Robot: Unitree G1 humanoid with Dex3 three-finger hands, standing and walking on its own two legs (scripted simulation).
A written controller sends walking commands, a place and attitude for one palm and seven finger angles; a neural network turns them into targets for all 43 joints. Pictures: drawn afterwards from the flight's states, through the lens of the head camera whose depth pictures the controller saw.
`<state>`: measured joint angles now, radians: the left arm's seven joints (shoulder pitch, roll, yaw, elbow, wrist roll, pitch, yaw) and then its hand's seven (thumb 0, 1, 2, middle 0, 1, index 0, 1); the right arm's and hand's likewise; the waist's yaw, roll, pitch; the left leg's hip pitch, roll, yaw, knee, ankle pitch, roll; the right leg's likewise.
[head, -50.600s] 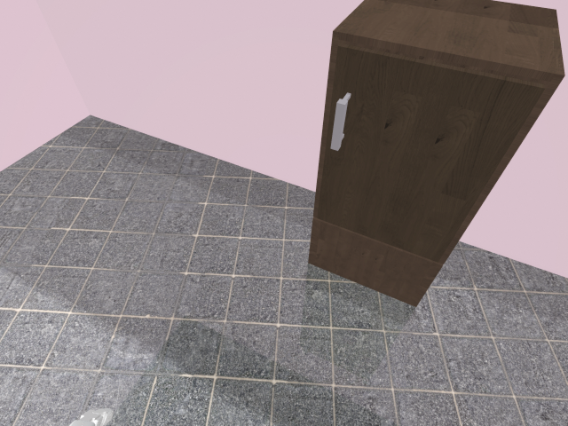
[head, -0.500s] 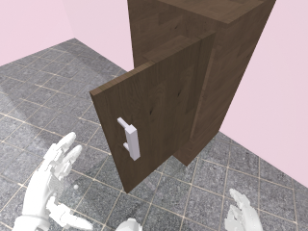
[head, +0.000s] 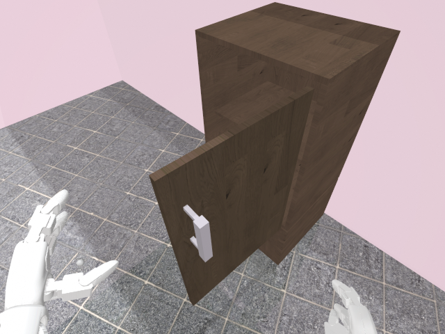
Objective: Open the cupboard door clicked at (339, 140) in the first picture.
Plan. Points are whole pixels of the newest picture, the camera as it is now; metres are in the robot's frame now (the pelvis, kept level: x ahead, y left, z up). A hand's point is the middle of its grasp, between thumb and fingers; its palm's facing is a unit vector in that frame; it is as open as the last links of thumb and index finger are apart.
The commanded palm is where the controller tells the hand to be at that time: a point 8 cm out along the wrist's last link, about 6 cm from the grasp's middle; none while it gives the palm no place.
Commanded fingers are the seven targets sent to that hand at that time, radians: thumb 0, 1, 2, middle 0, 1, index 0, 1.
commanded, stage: draw the hand back to the body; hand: left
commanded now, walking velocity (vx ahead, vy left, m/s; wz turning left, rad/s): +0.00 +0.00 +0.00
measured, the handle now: (197, 233) +0.31 +0.09 -0.01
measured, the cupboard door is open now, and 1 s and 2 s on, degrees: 86 86 86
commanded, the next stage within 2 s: step back with the hand held close in 0.68 s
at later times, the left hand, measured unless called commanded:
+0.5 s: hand (62, 229) +0.21 +0.24 +0.16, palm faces +0.44 -0.80 -0.41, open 7.7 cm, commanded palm +0.16 +0.28 +0.18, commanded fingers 0.00 0.90 0.90 -0.20 -0.30 -0.20 -0.30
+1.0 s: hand (67, 226) +0.21 +0.23 +0.17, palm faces +0.37 -0.78 -0.50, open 7.4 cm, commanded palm +0.15 +0.27 +0.19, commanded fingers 0.00 0.90 0.90 -0.20 -0.30 -0.20 -0.30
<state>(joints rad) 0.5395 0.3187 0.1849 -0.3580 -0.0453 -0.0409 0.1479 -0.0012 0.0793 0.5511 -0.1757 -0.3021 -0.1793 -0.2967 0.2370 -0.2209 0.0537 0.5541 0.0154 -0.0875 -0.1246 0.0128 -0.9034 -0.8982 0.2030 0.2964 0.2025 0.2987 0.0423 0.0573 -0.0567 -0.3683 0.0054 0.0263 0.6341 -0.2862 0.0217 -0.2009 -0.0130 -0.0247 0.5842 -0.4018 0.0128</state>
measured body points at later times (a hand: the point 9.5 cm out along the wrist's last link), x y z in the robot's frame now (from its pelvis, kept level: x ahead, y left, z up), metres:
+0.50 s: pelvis +0.01 -0.02 +0.01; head +0.00 -0.05 +0.46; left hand +0.18 +0.28 +0.19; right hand +0.20 -0.24 -0.07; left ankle +0.03 +0.10 -0.73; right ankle -0.06 -0.13 -0.73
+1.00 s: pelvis +0.00 -0.02 +0.02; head +0.01 -0.05 +0.46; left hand +0.18 +0.27 +0.20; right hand +0.19 -0.27 -0.08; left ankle +0.03 +0.10 -0.73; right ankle -0.06 -0.13 -0.73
